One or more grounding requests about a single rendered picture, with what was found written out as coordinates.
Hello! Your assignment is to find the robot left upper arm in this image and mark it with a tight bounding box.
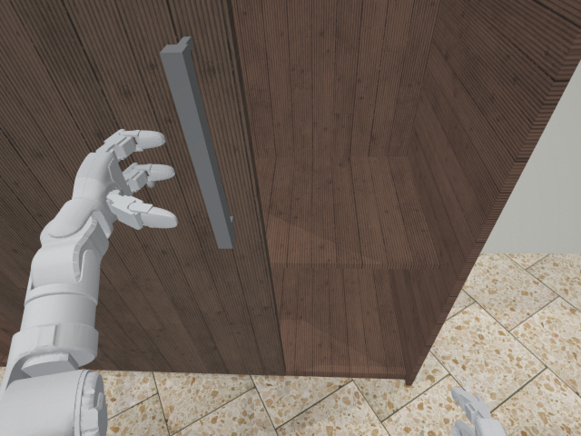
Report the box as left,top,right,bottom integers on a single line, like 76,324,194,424
0,369,108,436

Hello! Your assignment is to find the robot left hand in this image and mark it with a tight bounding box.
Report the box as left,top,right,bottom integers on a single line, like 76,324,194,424
72,129,178,230

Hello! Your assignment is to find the wardrobe door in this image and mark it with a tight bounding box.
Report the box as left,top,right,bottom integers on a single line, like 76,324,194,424
0,0,286,376
0,313,20,356

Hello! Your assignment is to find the robot left forearm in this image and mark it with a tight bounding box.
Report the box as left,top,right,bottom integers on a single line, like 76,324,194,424
0,198,113,401

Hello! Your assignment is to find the handle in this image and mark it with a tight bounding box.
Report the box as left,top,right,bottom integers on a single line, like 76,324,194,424
160,36,235,249

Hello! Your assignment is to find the robot right hand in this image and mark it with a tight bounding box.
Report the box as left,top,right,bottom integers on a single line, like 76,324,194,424
449,387,507,436

